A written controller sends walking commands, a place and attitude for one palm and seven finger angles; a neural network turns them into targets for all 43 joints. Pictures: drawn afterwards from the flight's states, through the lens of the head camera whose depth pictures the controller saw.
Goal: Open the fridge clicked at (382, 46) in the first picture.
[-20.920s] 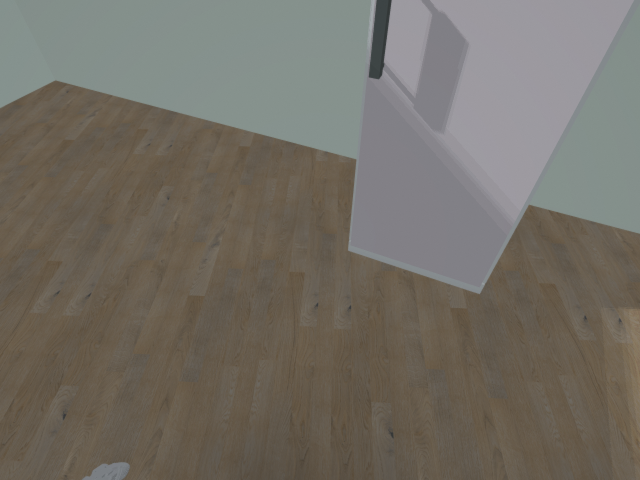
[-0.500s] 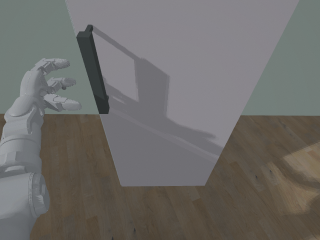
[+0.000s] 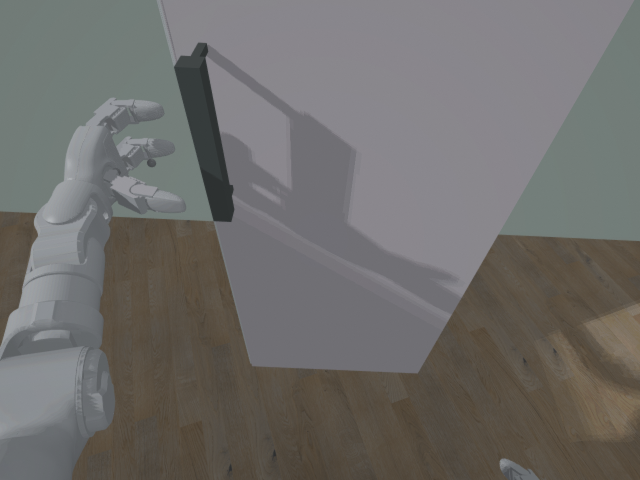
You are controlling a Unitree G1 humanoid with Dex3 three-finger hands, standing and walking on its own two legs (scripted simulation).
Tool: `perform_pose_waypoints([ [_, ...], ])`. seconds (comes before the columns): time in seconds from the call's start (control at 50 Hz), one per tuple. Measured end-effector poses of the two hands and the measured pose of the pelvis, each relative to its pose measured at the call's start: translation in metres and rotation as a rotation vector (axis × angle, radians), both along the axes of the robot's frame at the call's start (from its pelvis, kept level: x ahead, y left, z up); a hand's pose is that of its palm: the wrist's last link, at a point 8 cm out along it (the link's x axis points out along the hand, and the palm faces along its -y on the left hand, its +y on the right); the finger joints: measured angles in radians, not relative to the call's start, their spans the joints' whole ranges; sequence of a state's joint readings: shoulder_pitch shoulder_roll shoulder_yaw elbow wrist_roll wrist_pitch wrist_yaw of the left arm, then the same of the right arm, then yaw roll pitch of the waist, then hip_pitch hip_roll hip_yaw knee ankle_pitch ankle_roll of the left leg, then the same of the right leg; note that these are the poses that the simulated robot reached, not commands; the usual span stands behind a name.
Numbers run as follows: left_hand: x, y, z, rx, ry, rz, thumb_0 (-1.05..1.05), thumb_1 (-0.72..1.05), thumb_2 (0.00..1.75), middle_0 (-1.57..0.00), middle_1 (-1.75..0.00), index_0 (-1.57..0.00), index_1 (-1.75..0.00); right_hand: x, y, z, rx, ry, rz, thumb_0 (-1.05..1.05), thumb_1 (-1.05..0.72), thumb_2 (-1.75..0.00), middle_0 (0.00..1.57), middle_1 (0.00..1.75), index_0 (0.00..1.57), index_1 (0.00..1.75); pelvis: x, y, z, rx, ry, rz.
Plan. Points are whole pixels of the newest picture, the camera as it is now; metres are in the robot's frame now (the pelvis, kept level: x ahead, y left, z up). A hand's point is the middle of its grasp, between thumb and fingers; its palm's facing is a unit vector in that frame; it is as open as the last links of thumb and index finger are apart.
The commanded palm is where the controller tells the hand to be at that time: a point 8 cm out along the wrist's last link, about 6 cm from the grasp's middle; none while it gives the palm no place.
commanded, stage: move the hooked fingers beside the handle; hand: left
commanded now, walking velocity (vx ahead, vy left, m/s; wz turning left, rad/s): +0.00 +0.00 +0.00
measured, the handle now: (213, 141) +0.50 +0.16 +0.16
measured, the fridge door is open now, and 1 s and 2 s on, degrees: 0 0 0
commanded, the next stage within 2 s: feel for the door with the fingertips in 0.70 s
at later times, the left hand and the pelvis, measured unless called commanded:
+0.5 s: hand (142, 164) +0.44 +0.23 +0.17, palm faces +0.05 -1.00 -0.01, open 14.0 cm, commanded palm +0.42 +0.27 +0.17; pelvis +0.00 +0.00 +0.00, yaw -1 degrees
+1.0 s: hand (164, 160) +0.44 +0.20 +0.18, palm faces -0.01 -1.00 +0.01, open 14.0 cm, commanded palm +0.42 +0.25 +0.17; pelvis +0.00 +0.01 +0.00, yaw +0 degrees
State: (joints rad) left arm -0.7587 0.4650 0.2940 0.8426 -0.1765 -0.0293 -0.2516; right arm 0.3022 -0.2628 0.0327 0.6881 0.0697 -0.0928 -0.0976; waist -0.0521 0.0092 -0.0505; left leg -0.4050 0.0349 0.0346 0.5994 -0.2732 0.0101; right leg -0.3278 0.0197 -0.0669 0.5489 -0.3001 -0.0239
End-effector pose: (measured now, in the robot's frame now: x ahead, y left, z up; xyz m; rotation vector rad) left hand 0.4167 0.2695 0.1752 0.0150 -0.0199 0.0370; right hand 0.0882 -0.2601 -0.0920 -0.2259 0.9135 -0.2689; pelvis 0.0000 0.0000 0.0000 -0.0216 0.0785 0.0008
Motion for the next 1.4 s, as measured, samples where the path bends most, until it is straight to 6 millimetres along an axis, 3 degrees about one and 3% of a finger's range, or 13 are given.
perform_pose_waypoints([
  [0.08,0.005,-0.004,0.008,-0.008,0.009,-0.019,-0.02,-0.50,0.30,-0.30,-1.20,-0.30,-1.20,-0.003,-0.002,-0.002,0.000,0.011,-0.008,0.01,-0.91,-0.89,0.21,0.30,0.21,0.30,0.001,0.000,0.000,0.000,0.003,0.004],
  [0.2,0.012,-0.004,-0.007,-0.026,0.105,-0.003,-0.02,-0.50,0.30,-0.30,-1.20,-0.30,-1.20,-0.015,-0.006,-0.005,0.004,0.034,-0.031,0.01,-0.91,-0.89,0.20,0.30,0.21,0.30,0.001,0.000,0.000,0.004,0.015,-0.004],
  [0.36,0.008,-0.001,-0.003,-0.022,-0.001,0.002,-0.02,-0.49,0.30,-0.30,-1.20,-0.30,-1.20,-0.032,-0.011,-0.004,-0.006,0.070,-0.065,0.01,-0.91,-0.89,0.20,0.30,0.21,0.30,0.004,-0.002,0.000,0.004,0.010,-0.019],
  [0.56,0.000,0.015,-0.006,-0.006,0.064,0.004,-0.02,-0.49,0.30,-0.30,-1.20,-0.30,-1.20,-0.029,-0.012,-0.003,-0.015,0.062,-0.068,0.01,-0.91,-0.89,0.20,0.30,0.20,0.30,0.003,0.001,0.001,-0.001,0.007,-0.013],
  [0.68,-0.003,0.003,0.001,-0.026,0.007,-0.035,-0.02,-0.50,0.30,-0.30,-1.20,-0.30,-1.20,-0.015,-0.005,0.000,-0.017,0.033,-0.035,0.01,-0.91,-0.89,0.20,0.30,0.20,0.30,0.001,0.004,0.000,-0.003,0.001,-0.002],
  [0.8,0.004,0.003,-0.007,-0.029,0.074,-0.001,-0.02,-0.50,0.30,-0.30,-1.20,-0.30,-1.20,-0.006,0.002,0.001,-0.004,-0.006,-0.018,0.01,-0.91,-0.89,0.20,0.30,0.21,0.30,-0.003,0.006,-0.001,-0.003,0.007,-0.002],
  [1.0,0.005,-0.014,0.001,-0.029,0.000,-0.049,-0.02,-0.50,0.30,-0.30,-1.20,-0.30,-1.20,-0.016,0.009,-0.005,0.016,0.027,-0.019,0.01,-0.91,-0.89,0.21,0.30,0.21,0.30,0.000,0.008,0.000,-0.003,0.006,-0.005],
  [1.14,0.008,-0.029,-0.010,-0.020,0.065,-0.030,-0.02,-0.50,0.30,-0.30,-1.20,-0.30,-1.20,-0.019,0.007,-0.007,0.028,0.028,-0.033,0.01,-0.91,-0.89,0.20,0.30,0.21,0.30,0.000,0.008,0.000,-0.001,0.001,-0.009],
  [1.26,0.005,-0.045,-0.006,-0.021,0.021,-0.032,-0.02,-0.49,0.30,-0.30,-1.20,-0.30,-1.20,-0.018,0.006,-0.007,0.032,0.022,-0.035,0.01,-0.91,-0.89,0.20,0.30,0.20,0.30,0.000,0.005,0.001,0.002,-0.010,-0.014],
  [1.4,0.014,-0.041,-0.003,-0.011,0.061,0.010,-0.02,-0.50,0.30,-0.30,-1.20,-0.30,-1.20,-0.019,-0.001,-0.006,0.028,0.023,-0.035,0.01,-0.91,-0.89,0.20,0.30,0.20,0.30,-0.003,-0.002,0.001,0.005,-0.007,-0.012],
])
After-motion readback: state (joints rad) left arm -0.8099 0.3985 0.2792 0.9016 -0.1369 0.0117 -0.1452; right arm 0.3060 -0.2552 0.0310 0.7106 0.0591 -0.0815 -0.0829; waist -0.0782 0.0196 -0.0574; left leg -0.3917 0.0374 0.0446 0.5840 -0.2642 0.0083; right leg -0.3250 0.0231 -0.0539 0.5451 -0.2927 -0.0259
